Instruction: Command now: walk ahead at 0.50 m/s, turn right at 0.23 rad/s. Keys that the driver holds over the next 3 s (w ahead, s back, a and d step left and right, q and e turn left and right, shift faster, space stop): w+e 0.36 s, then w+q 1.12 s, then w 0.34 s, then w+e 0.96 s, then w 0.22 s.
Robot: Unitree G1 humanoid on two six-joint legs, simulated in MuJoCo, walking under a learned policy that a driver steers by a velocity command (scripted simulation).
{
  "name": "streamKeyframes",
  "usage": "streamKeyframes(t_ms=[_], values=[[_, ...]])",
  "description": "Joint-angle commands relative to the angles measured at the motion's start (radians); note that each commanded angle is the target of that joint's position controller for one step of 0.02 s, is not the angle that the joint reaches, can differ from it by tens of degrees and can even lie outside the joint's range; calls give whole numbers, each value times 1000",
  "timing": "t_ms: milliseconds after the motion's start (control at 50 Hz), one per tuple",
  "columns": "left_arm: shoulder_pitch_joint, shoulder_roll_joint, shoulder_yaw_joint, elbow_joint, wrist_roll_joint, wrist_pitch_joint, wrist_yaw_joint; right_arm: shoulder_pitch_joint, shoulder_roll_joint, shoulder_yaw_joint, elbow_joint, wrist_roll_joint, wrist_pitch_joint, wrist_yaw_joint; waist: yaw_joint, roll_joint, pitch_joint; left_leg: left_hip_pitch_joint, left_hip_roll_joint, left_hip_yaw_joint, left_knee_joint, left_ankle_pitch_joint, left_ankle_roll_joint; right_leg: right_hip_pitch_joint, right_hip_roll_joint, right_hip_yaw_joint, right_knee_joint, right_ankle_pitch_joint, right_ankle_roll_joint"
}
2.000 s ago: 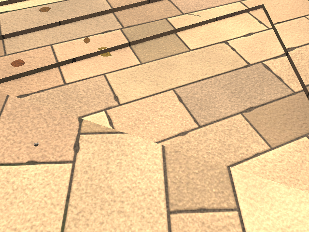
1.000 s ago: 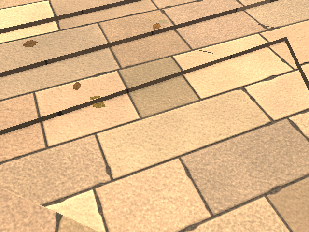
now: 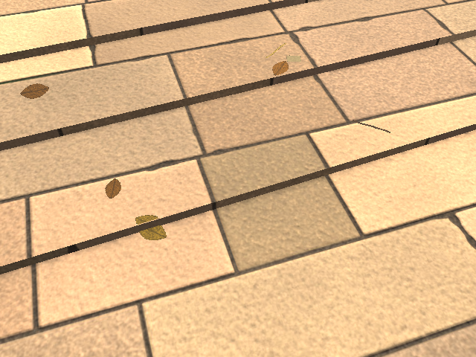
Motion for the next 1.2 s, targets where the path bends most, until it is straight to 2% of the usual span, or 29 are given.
streamKeyframes(t_ms=[20,40,80,120,200,300,340,380,400,420,440,460,500,540,600,720,820,900,940,960,980,1000,1020,1040,1060,1080,1100,1140,1200], values=[[-50,34,21,-121,41,13,31,126,-103,-20,3,-37,-5,-30,-40,-5,-60,244,461,-488,-269,164,237,-371,-101,41,-147,283,31],[-33,11,25,-117,44,32,29,100,-73,-12,7,-41,-5,-31,-10,8,-8,114,403,-380,-294,151,197,-292,-121,53,-267,276,38],[-79,21,34,-137,44,32,24,95,-110,-25,18,-41,-20,-47,-3,88,37,29,338,-257,-335,206,167,-237,-124,49,-430,337,49],[-172,51,39,-174,50,23,8,147,-136,-35,40,-36,-24,-67,-24,95,28,73,310,-168,-337,270,150,-236,-120,49,-590,457,36],[-380,39,22,-245,49,22,-26,223,-157,-46,61,-13,-14,-89,-84,63,38,194,297,-64,-353,253,106,-229,-85,-26,-849,624,-9],[-550,72,23,-340,44,30,-63,276,-190,-60,78,-4,7,-82,-124,63,89,378,329,10,-323,258,55,-247,-66,-94,-957,486,-54],[-545,93,30,-364,46,30,-75,253,-226,-69,69,-2,19,-81,-99,89,67,403,323,68,-224,498,27,-136,-20,-166,-1005,345,-86],[-325,153,67,-314,52,29,-79,271,-231,-65,71,-2,25,-79,13,80,-70,332,279,128,83,771,-2,248,76,-221,-1095,379,-133],[-131,255,106,-270,46,33,-59,284,-208,-54,57,-22,16,-74,85,-25,-174,54,234,149,405,544,-46,606,-50,3,-1093,509,-196],[-57,376,117,-250,42,28,-56,396,-71,-4,36,-29,-23,-44,4,-273,-341,-325,45,44,794,-340,-91,949,-344,562,-1241,417,-380],[61,297,96,-237,56,28,-50,286,-164,-29,45,18,-62,-29,90,-129,-438,-417,39,-155,881,-363,-67,1007,-374,668,-1339,388,-364],[-26,270,87,-235,68,20,-46,173,-192,-44,13,46,-67,-35,77,-111,-285,-507,78,-134,882,-289,-52,900,-350,483,-1325,533,-313],[-245,187,63,-270,65,5,-48,117,-184,-53,14,10,-46,-63,-23,-33,-123,-380,156,-127,724,-146,-42,537,-267,221,-1350,711,-237],[-301,135,54,-263,78,-15,-58,186,-144,-59,35,15,0,-66,-100,-50,-102,-242,173,-158,654,-72,-24,382,-228,117,-1422,694,-197],[-262,162,64,-227,79,-34,-42,168,-104,-58,32,15,24,-62,-111,-34,-57,-283,151,-191,560,58,-14,357,-220,5,-1495,727,-180],[-229,169,60,-180,78,-39,-10,-1,-102,-60,-25,4,14,-38,-74,-36,21,-326,83,-183,232,365,-10,412,-187,-158,-1550,685,-97],[-141,182,64,-117,70,-25,2,-135,-76,-39,-88,5,18,-12,-21,-33,91,-391,75,-113,101,335,5,587,-232,-220,-1529,771,-83],[-155,223,73,-117,60,-2,13,-172,-93,-40,-143,3,13,15,-41,-66,64,-297,17,20,55,128,45,674,-254,-280,-1374,1193,-72],[-180,261,80,-128,58,10,21,-68,-137,-61,-139,8,17,20,-111,-117,-14,-118,-48,74,63,21,86,669,-256,-296,-1187,1494,-59],[-216,273,81,-138,54,11,21,79,-186,-85,-108,12,18,15,-193,-107,-87,86,-72,63,-22,82,121,612,-229,-309,-1003,1480,-43],[-244,276,79,-158,54,-1,20,250,-266,-117,-74,2,24,-2,-276,-35,-180,407,19,-118,-69,137,181,376,-183,-305,-710,1194,-7],[-146,106,29,-198,87,-31,-11,270,-350,-129,-72,6,22,-14,-160,243,-263,783,287,-643,-97,111,375,-112,37,-228,-332,80,55],[-211,158,31,-224,46,-81,-33,320,-302,-109,-77,-7,20,-20,-203,190,-381,872,345,-885,-231,26,423,-245,70,-2,-197,-38,34],[-315,202,42,-255,16,-102,-40,276,-238,-95,-86,-9,14,-27,-216,135,-248,787,308,-725,-253,66,356,-328,6,20,-244,58,10],[-341,202,41,-262,26,-105,-35,193,-190,-82,-105,1,8,-26,-167,36,-159,629,262,-596,-261,150,310,-288,-39,8,-350,139,3],[-355,203,49,-259,56,-98,-25,124,-162,-73,-124,5,5,-24,-123,-18,-97,473,226,-514,-280,252,284,-220,-63,-13,-435,170,16],[-342,208,58,-265,69,-83,-20,96,-146,-64,-139,2,3,-29,-88,-19,-76,370,200,-467,-304,310,277,-149,-81,-14,-482,189,31],[-325,185,58,-283,76,-58,-17,88,-176,-67,-154,1,3,-39,-51,2,-46,255,183,-431,-335,356,274,-101,-91,-34,-587,198,62],[-428,143,40,-324,85,-43,-12,120,-228,-81,-165,4,8,-57,-74,38,-11,126,118,-334,-343,384,233,-46,-59,-83,-837,351,94]])
Next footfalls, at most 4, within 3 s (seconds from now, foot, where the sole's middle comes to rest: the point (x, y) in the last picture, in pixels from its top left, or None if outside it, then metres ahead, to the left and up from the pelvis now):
0.40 right None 0.35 -0.21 -0.76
0.98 left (281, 290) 0.69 -0.05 -0.76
1.42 right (328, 213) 0.99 -0.21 -0.76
1.90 left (228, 172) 1.11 0.14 -0.73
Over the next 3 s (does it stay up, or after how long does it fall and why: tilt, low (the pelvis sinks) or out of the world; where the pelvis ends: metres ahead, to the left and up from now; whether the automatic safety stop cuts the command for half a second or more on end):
stays up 1.59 0.05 0.06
